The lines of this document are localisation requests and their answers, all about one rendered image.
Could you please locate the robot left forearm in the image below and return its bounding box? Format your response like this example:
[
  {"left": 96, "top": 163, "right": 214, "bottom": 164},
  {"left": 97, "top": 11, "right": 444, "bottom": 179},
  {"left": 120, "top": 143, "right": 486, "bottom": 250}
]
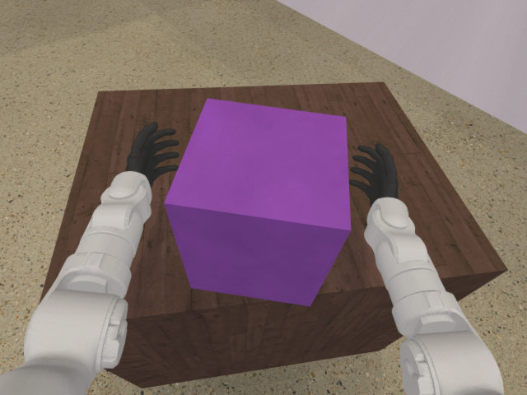
[{"left": 24, "top": 171, "right": 152, "bottom": 361}]

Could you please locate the pedestal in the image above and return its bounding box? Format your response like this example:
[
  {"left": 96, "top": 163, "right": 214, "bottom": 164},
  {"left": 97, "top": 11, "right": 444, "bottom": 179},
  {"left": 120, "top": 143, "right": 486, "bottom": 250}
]
[{"left": 40, "top": 82, "right": 508, "bottom": 388}]

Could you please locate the left robot hand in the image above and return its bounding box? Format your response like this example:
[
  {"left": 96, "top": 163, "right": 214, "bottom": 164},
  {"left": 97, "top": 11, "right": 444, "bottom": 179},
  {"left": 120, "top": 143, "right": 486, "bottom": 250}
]
[{"left": 124, "top": 122, "right": 180, "bottom": 188}]

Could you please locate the carton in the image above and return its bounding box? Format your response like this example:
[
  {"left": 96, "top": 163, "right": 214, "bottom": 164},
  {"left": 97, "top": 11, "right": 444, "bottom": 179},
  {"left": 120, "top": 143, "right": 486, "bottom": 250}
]
[{"left": 164, "top": 98, "right": 351, "bottom": 306}]

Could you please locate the right robot upper arm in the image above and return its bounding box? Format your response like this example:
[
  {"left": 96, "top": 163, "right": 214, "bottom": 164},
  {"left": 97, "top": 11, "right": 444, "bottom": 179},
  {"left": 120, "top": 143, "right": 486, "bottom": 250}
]
[{"left": 400, "top": 331, "right": 504, "bottom": 395}]

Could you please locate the right robot hand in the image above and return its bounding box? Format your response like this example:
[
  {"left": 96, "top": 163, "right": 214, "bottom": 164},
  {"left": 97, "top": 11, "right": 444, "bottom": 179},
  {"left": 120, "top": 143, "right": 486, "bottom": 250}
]
[{"left": 349, "top": 143, "right": 399, "bottom": 207}]

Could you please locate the left robot upper arm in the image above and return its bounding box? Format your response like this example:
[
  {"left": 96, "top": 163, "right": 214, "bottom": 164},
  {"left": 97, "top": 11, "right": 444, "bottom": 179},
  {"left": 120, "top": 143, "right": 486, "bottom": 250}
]
[{"left": 0, "top": 289, "right": 128, "bottom": 395}]

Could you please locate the robot right forearm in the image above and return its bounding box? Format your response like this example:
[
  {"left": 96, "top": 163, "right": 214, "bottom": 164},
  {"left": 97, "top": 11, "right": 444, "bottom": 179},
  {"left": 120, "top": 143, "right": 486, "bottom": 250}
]
[{"left": 364, "top": 197, "right": 504, "bottom": 394}]

